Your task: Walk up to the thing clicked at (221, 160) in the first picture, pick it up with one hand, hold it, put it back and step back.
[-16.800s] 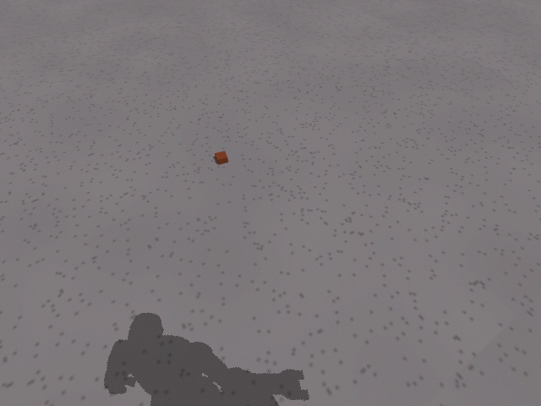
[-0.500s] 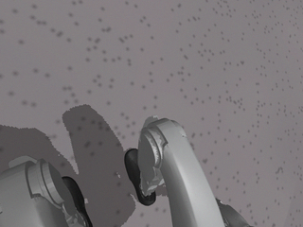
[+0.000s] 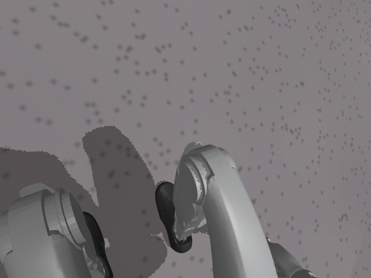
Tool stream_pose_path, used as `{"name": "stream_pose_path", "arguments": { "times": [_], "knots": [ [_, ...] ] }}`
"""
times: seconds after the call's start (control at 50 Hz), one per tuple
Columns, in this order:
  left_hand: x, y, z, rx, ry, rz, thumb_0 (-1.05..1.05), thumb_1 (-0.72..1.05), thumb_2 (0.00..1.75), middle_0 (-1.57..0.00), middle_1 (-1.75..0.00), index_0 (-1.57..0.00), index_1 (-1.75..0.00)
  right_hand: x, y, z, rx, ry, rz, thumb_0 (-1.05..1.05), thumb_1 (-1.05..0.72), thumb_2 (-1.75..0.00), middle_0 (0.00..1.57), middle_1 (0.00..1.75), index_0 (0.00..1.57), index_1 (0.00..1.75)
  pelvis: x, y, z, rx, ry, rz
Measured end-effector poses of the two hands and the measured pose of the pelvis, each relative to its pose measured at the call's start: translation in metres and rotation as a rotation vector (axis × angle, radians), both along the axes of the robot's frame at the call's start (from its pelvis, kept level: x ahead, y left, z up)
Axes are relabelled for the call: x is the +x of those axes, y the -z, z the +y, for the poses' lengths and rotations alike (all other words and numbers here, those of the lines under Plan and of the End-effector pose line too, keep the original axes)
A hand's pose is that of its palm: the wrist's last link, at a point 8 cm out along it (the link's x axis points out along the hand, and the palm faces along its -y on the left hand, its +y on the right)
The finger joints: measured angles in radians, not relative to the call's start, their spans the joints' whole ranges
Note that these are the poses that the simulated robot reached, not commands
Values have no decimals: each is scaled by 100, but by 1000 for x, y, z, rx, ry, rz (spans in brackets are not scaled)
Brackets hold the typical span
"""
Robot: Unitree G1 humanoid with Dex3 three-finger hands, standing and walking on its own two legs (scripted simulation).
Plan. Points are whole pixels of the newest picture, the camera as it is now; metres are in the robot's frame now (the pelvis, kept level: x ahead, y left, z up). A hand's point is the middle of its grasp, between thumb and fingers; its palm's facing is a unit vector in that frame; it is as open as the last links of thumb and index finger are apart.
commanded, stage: rest palm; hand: left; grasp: from above
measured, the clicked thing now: out of the picture +0.50 +0.39 -0.29
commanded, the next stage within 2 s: close in 1.74 s
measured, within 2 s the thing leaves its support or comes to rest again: neither
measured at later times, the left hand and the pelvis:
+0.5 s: hand out of the picture +0.48 +0.38 -0.23, palm faces -0.34 -0.27 -0.90, open 14.3 cm; pelvis +0.00 +0.00 +0.00, yaw -2 degrees
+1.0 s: hand out of the picture +0.47 +0.38 -0.25, palm faces -0.35 -0.30 -0.89, open 14.0 cm; pelvis +0.00 +0.01 +0.00, yaw -4 degrees
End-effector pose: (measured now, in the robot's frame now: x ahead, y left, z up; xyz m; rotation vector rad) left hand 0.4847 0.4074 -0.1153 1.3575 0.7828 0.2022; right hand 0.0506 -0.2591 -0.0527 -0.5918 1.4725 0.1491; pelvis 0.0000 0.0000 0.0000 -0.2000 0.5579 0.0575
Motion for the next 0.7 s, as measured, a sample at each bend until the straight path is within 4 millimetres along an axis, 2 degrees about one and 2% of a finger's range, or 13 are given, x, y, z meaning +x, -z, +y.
{"name": "stream_pose_path", "arguments": {
  "times": [0.12, 0.28, 0.48, 0.7],
  "knots": [
    [6, 15, -17, -14, -8, 69, 0, -52, 94, -8, -108, -9, -106, 0, -7, 5, 14, 13, -8, 0, -90, -90, 20, 30, 20, 30, 4, -4, 3, -15, 5, 11],
    [-2, 43, -38, -58, -6, 86, 0, -53, 95, -8, -106, -9, -105, -20, -12, 11, 40, 20, 35, 0, -90, -90, 20, 30, 20, 30, -1, -5, 0, -12, 14, -11],
    [-6, 58, -31, -21, -34, 59, 0, -55, 96, -8, -106, -8, -105, -35, -11, 13, 20, 3, 52, 0, -90, -90, 20, 30, 20, 30, -5, 3, 2, -25, 25, -40],
    [-4, 69, -20, -37, -73, 71, 0, -54, 96, -8, -109, -9, -107, -24, -14, 22, 35, -28, 49, 0, -91, -90, 20, 30, 20, 30, 2, 2, 5, -46, 31, -30]
  ]
}}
